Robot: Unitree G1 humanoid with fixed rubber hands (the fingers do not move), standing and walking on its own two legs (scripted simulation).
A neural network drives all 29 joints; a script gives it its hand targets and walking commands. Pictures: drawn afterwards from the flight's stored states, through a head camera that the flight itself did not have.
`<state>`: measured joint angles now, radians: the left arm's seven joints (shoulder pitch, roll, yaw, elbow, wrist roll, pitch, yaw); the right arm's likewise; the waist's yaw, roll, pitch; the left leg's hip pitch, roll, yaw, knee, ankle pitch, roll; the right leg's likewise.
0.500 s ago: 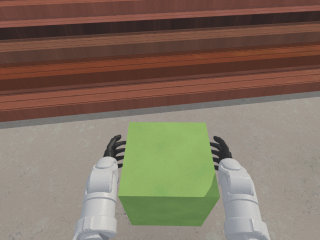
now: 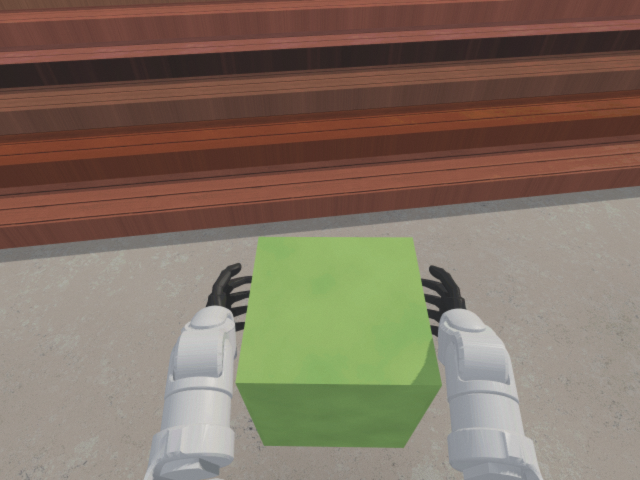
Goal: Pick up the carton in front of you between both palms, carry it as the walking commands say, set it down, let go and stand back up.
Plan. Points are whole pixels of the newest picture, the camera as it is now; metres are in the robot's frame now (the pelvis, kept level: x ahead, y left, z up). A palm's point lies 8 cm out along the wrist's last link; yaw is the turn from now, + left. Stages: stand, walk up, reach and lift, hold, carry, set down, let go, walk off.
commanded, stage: hold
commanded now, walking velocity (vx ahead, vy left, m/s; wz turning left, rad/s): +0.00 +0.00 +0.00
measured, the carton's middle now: (334, 347) +0.29 +0.00 -0.02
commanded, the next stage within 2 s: carry in 0.98 s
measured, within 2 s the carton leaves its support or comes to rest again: neither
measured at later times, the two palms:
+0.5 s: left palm (221, 314) +0.30 +0.15 +0.05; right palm (450, 317) +0.30 -0.15 +0.05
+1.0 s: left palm (221, 316) +0.29 +0.15 +0.05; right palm (450, 319) +0.29 -0.15 +0.05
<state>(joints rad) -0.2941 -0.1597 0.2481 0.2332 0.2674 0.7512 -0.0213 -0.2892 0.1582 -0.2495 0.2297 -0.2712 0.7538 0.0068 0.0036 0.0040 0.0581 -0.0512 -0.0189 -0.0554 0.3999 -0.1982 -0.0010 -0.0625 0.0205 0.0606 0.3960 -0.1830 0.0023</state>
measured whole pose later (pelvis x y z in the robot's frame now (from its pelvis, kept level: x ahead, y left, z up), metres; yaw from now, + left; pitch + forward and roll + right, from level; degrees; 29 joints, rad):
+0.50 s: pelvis +0.01 +0.00 +0.00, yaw +0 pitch -8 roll +0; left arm -0.25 -0.15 0.21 0.19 0.27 0.76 -0.02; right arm -0.25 0.15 -0.21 0.19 -0.27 0.77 0.01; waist 0.00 0.00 0.05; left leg -0.02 -0.02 -0.06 0.37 -0.20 0.00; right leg -0.03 0.02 0.06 0.36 -0.18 0.00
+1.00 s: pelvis +0.01 +0.00 +0.00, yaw +0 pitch -7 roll +0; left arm -0.26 -0.15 0.21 0.20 0.26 0.77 -0.02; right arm -0.25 0.15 -0.22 0.20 -0.26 0.77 0.01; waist 0.00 0.00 0.02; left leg -0.08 -0.02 -0.06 0.41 -0.21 0.00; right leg -0.09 0.02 0.06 0.40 -0.20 0.00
